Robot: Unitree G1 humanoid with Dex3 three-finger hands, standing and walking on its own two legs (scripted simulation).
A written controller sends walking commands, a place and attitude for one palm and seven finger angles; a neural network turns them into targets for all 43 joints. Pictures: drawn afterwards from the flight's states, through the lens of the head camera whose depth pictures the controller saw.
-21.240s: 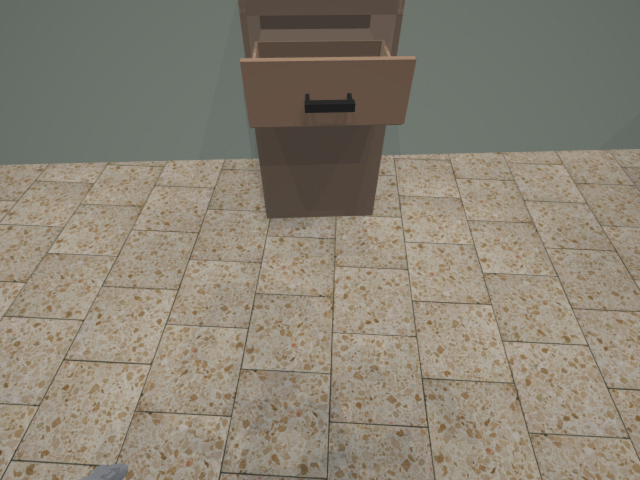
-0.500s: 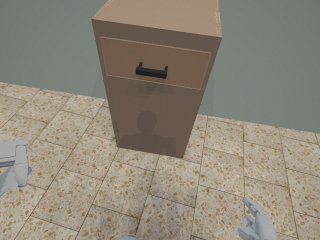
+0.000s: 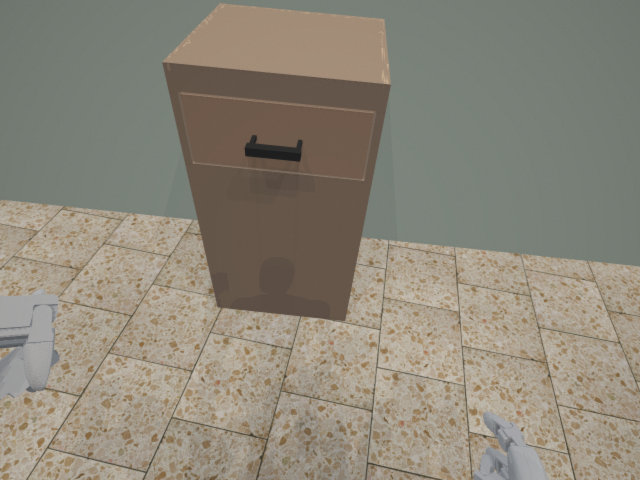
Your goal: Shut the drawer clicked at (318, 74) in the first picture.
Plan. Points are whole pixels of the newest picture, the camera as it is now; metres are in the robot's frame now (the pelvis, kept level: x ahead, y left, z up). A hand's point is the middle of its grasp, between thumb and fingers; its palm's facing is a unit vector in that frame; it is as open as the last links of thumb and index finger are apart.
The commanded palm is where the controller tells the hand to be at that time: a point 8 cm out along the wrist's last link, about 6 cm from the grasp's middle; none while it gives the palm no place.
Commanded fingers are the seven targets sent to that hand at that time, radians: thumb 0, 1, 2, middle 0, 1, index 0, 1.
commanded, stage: stop stepping back and stand still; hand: left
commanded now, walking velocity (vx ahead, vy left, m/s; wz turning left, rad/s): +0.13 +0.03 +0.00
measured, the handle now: (275, 146) +0.82 +0.12 -0.02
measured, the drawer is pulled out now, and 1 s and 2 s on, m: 0.00 0.00 0.00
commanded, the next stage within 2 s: let the arm hang, fingers relaxed in 1.02 s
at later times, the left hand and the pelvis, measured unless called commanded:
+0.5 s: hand out of the picture +0.15 +0.28 +0.17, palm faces +0.47 -0.81 -0.36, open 3.2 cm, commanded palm +0.08 +0.30 +0.19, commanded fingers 0.00 0.90 0.90 -1.40 -1.60 -1.40 -1.60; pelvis -0.05 +0.02 +0.00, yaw +0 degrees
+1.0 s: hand (42, 374) +0.17 +0.24 +0.17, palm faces +0.32 -0.82 -0.48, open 3.2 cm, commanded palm +0.11 +0.29 +0.19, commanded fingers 0.00 0.90 0.90 -1.40 -1.60 -1.40 -1.60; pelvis -0.02 +0.01 +0.01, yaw -1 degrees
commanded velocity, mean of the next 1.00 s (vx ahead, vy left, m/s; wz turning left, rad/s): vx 0.05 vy -0.03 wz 0.00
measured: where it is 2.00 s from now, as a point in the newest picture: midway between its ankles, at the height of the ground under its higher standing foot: outside the picture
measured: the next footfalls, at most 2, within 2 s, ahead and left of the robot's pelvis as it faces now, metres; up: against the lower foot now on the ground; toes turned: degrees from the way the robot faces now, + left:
left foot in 0.38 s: +0.04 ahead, +0.13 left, +0.00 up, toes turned +1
